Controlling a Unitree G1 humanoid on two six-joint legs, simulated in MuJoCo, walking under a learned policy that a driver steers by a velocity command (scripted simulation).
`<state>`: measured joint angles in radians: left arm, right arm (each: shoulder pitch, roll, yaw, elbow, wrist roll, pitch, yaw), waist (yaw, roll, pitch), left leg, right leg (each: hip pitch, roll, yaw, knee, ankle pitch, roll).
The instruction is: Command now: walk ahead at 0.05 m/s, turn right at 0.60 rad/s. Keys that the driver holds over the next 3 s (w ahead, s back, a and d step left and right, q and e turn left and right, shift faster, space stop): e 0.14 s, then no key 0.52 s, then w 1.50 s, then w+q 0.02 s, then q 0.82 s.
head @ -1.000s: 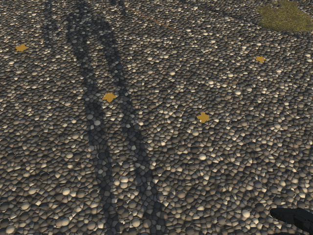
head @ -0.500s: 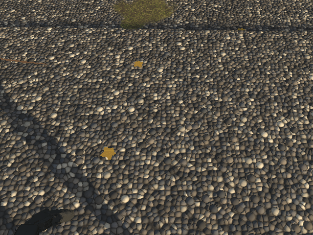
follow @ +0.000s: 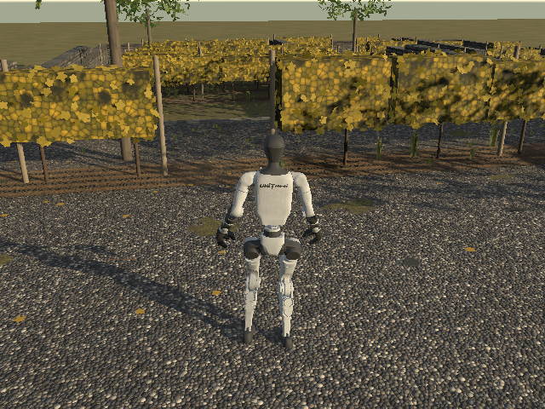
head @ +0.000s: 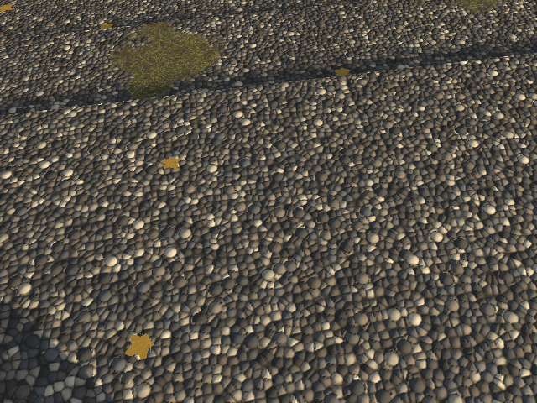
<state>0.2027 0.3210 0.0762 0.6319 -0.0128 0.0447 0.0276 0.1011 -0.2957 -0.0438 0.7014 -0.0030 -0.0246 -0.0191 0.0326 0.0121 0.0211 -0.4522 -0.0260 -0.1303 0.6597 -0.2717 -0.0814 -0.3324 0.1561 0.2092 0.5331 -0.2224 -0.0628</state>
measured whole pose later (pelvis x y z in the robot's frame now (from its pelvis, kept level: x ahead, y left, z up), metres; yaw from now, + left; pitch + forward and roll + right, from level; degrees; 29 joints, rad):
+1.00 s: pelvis +0.09 +0.01 +0.00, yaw -11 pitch +0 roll -1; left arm 0.34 0.31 0.06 0.80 -0.01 -0.01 0.00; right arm 0.22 -0.30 -0.05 0.83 0.02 -0.09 0.02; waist 0.03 -0.03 0.00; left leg -0.30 0.01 0.05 0.56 -0.25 0.04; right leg -0.16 0.01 0.06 0.59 -0.41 -0.02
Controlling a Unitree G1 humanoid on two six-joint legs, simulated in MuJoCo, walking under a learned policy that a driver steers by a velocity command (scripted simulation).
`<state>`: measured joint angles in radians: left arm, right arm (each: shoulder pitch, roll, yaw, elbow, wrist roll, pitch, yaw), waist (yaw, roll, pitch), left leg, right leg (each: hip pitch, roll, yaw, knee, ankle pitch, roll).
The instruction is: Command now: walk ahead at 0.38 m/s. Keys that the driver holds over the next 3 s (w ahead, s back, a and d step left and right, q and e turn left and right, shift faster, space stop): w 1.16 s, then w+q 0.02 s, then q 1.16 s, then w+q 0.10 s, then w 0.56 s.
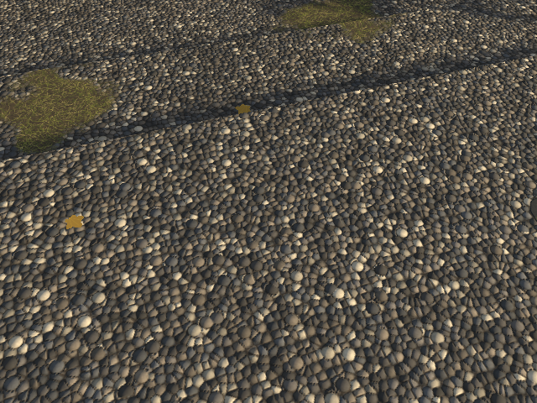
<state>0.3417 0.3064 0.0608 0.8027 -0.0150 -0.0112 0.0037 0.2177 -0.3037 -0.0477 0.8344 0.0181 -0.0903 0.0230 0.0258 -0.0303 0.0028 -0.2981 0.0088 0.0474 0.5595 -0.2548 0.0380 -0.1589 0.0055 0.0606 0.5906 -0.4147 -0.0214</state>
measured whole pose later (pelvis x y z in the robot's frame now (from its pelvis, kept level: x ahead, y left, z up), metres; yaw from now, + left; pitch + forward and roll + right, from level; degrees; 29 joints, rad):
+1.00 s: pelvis +0.54 +0.03 -0.01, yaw +1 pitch +2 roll -2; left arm 0.38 0.30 0.06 0.93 -0.02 -0.05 0.00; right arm 0.05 -0.26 -0.02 0.71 0.01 -0.09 0.04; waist 0.07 0.02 0.02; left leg -0.50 0.04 0.01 0.51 -0.04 0.05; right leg 0.04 0.02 -0.03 0.38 -0.43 0.00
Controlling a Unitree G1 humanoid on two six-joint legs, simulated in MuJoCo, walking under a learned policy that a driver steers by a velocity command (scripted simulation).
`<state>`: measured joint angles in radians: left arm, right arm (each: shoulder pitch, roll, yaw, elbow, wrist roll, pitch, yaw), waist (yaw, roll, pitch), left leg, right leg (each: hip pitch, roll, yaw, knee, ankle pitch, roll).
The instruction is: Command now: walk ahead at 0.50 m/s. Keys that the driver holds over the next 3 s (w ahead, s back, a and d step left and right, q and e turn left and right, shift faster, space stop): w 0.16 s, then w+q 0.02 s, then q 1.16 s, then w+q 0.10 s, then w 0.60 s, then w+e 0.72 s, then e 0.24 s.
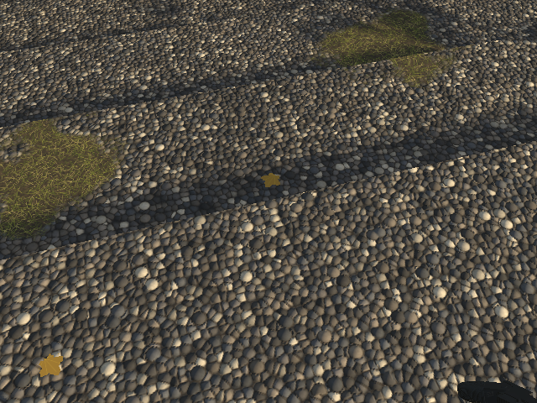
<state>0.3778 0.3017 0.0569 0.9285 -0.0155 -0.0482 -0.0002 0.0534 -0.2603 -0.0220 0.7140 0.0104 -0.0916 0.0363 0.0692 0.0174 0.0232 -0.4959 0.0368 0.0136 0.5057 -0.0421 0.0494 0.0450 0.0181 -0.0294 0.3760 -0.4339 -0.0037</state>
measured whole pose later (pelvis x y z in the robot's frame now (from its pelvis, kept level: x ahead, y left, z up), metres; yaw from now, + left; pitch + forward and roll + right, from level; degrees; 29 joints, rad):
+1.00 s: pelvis +0.28 +0.04 +0.02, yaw +25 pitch +1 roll -3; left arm 0.11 0.27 0.08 0.74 0.05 -0.10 0.06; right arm 0.29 -0.29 -0.07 0.68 -0.04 -0.12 0.06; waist 0.00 0.02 0.03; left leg -0.21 0.01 -0.03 0.42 -0.23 0.06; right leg -0.40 -0.04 -0.05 0.77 -0.44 0.04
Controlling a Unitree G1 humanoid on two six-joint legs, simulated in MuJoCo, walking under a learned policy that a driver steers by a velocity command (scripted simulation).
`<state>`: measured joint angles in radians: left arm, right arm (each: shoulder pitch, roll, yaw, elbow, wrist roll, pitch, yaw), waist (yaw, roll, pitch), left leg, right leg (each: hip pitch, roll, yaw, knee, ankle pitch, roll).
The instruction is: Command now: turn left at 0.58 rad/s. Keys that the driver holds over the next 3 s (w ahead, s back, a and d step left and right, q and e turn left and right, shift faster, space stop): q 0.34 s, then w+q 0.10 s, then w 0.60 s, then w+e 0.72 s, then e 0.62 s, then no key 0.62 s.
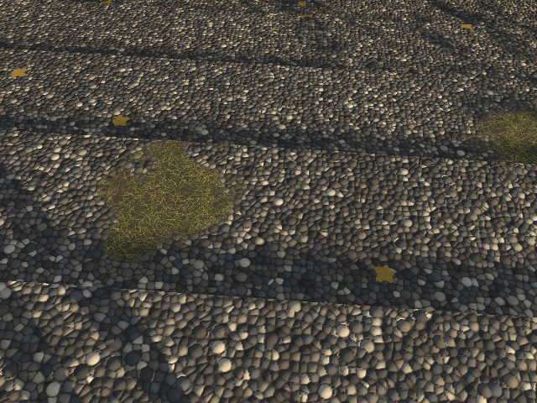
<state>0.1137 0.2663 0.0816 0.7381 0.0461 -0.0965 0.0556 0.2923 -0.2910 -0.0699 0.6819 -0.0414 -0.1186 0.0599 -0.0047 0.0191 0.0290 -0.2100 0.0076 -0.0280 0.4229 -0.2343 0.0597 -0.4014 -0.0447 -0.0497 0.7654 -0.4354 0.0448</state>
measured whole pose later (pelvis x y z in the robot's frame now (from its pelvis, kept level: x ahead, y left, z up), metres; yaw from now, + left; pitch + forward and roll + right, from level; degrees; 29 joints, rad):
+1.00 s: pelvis +0.26 +0.08 -0.03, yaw +22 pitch +3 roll +0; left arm 0.46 0.24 0.01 0.93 0.08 -0.10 -0.07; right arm 0.11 -0.23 -0.02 0.70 -0.05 -0.09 0.04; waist 0.04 -0.01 -0.02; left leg -0.45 -0.03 0.06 0.60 -0.21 0.08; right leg -0.07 -0.04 0.00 0.85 -0.46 -0.03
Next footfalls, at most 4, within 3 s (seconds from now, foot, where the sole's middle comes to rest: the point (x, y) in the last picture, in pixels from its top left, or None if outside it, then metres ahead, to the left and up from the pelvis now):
0.42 right None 0.10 -0.13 -0.78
0.92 left None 0.32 0.21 -0.78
1.46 right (232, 333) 0.66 0.10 -0.78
1.96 left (165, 269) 0.95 0.34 -0.93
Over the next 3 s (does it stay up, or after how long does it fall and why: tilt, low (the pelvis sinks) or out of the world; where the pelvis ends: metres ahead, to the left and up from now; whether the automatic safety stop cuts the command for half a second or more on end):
stays up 0.94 0.17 -0.16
